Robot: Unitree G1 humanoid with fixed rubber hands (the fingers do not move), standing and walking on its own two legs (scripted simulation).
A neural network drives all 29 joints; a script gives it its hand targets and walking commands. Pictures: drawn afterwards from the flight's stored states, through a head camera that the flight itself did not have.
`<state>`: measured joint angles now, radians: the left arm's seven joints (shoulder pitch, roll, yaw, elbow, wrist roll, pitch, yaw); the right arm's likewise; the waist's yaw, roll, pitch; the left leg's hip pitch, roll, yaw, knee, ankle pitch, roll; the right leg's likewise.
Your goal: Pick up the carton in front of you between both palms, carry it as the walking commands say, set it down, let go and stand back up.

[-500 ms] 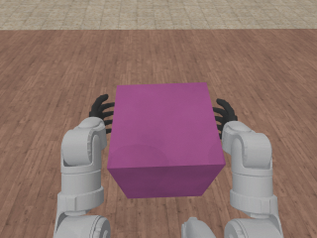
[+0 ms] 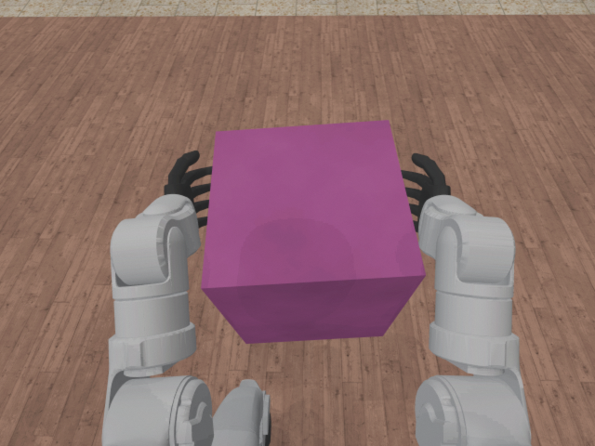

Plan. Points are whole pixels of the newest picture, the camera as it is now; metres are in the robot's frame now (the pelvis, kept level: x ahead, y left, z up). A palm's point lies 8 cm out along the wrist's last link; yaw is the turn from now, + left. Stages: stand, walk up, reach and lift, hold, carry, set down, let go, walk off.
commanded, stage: carry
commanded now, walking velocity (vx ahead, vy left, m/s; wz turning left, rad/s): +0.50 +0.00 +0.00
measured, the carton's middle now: (308, 245) +0.37 +0.01 +0.01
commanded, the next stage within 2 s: none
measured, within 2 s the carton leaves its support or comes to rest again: neither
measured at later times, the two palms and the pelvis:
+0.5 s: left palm (235, 45) +0.72 +0.15 +0.06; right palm (411, 53) +0.70 -0.15 +0.07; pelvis +0.34 +0.02 -0.04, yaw -1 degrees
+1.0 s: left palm out of the picture +1.01 +0.16 +0.04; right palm out of the picture +1.02 -0.14 +0.03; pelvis +0.65 +0.00 -0.07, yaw +0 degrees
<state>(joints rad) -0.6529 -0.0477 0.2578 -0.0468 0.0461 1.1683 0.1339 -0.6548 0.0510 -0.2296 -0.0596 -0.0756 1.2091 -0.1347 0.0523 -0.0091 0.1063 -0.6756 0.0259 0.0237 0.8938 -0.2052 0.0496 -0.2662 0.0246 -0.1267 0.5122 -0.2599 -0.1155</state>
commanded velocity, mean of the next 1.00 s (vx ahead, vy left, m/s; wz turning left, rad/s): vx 0.50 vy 0.00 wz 0.00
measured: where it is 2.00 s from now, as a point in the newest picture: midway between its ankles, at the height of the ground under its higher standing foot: (307, 161)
